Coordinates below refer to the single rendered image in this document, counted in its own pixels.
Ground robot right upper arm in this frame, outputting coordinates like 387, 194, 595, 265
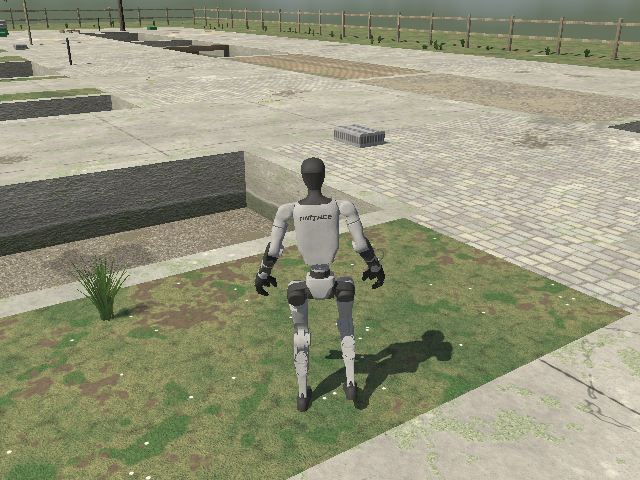
336, 200, 369, 253

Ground robot left forearm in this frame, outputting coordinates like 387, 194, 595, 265
258, 242, 278, 279

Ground left robot thigh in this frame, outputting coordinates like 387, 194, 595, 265
287, 280, 311, 350

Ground humanoid robot torso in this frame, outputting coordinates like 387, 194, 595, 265
293, 195, 340, 300

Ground right robot hand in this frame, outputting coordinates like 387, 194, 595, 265
362, 265, 385, 289

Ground robot left upper arm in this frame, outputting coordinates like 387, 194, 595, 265
268, 202, 295, 258

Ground robot right forearm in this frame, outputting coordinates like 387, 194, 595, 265
359, 237, 381, 272

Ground left robot hand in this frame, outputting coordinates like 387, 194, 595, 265
254, 273, 277, 296

